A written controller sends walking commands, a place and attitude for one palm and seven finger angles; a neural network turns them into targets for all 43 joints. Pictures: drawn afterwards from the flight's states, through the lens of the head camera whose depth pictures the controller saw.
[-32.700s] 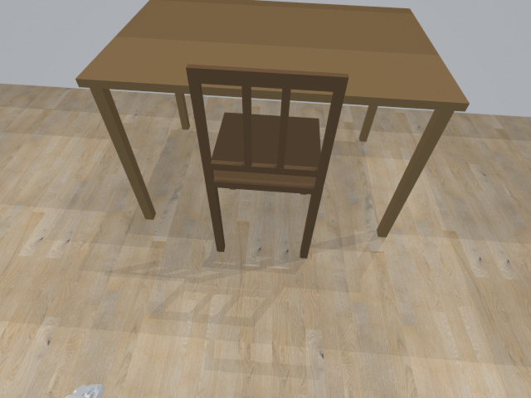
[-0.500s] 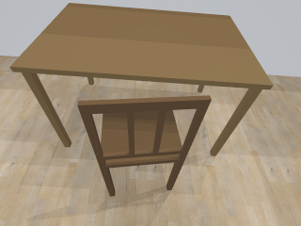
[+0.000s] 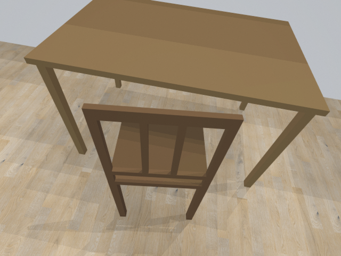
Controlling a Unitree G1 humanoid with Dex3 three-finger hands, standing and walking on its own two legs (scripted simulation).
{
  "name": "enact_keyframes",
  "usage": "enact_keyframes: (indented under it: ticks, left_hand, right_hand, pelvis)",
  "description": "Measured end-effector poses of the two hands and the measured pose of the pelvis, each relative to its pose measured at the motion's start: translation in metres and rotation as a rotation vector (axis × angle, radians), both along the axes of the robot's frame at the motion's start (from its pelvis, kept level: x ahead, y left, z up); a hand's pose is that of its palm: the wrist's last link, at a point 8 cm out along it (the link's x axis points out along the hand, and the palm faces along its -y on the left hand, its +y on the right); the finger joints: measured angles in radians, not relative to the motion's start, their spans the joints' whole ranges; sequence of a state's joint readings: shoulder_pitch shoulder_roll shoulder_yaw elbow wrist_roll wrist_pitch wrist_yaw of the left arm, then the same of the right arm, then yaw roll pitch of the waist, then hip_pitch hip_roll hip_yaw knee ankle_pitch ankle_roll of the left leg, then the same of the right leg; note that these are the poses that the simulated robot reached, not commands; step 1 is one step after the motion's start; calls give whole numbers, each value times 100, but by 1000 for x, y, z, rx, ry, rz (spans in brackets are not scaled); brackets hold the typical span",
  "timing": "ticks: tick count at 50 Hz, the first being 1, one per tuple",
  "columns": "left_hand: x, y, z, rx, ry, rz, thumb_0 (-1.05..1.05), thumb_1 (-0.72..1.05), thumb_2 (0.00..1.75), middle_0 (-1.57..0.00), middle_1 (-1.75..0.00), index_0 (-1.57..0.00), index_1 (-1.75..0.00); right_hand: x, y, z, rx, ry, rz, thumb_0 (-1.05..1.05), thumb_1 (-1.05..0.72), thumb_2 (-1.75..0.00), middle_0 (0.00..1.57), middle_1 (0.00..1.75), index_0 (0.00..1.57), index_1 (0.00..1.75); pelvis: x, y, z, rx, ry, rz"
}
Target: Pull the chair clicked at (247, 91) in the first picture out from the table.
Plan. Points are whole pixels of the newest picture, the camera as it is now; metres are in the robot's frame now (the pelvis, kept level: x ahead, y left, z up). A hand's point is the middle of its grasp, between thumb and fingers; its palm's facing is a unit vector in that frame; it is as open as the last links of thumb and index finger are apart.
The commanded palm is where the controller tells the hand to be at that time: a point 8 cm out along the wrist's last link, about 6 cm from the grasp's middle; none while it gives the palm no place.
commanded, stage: shuffle to correct the standing spot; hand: left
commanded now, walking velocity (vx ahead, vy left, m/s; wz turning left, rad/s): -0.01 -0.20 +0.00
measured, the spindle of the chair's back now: (144, 150) +0.43 +0.10 -0.08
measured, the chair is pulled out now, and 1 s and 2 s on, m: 0.16 0.16 0.16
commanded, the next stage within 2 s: come to a stop and stand still in 0.26 s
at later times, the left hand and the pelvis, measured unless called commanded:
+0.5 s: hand out of the picture +0.03 +0.09 -0.17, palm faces +0.04 -0.97 -0.22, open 7.4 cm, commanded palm none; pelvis +0.01 -0.10 +0.00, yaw +2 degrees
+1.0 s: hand out of the picture +0.01 +0.07 -0.15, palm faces +0.04 -0.97 -0.23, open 7.4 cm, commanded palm none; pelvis -0.01 -0.11 +0.02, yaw +1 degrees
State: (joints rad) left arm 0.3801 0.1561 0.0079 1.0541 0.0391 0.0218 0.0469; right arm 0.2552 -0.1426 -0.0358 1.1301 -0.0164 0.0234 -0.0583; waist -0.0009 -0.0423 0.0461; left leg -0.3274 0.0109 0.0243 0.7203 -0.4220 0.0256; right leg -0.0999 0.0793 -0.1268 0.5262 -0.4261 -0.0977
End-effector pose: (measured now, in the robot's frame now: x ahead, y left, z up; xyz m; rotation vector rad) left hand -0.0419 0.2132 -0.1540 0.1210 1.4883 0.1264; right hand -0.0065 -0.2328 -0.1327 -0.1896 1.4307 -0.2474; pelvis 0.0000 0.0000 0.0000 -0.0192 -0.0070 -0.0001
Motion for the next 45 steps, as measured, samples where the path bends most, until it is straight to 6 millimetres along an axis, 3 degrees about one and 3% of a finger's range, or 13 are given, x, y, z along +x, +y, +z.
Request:
enact_keyframes:
  ticks: [5,11,17,24,31,38,45]
  left_hand:
    - [4,-18,-7,-36,27,-16,0,91,90,-20,-30,-20,-30]
    - [36,-27,11,-1,-71,-9,0,91,90,-20,-30,-20,-30]
    - [53,-39,15,81,-129,-22,0,91,90,-20,-30,-20,-30]
    - [62,-66,15,75,-148,1,0,91,90,-20,-30,-20,-30]
    - [69,-96,21,47,-152,1,1,93,90,-20,-30,-20,-30]
    - [63,-95,33,90,-167,-7,1,92,90,-20,-30,-21,-30]
    - [55,-90,35,97,-169,-9,0,91,90,-20,-30,-20,-30]
  right_hand:
    - [23,-9,6,-16,-81,14,1,-91,-90,20,30,20,30]
    - [30,-27,8,26,-80,53,1,-91,-90,20,30,20,30]
    - [39,-73,-6,42,-84,44,1,-91,-90,20,30,21,30]
    - [49,-114,5,-17,-87,63,1,-91,-90,20,30,20,30]
    - [58,-112,11,31,-112,77,1,-91,-90,19,30,20,30]
    - [60,-108,3,87,-130,79,1,-93,-90,20,30,20,30]
    - [40,-107,4,93,-108,78,1,-93,-90,20,30,20,30]
  pelvis:
    - [3,-11,0,35,-16,-22]
    - [-3,-33,10,19,-2,4]
    - [-2,-72,0,14,5,18]
    - [8,-95,3,7,8,36]
    - [12,-111,14,31,-14,20]
    - [3,-117,15,34,-12,23]
    - [-4,-116,17,36,-17,20]
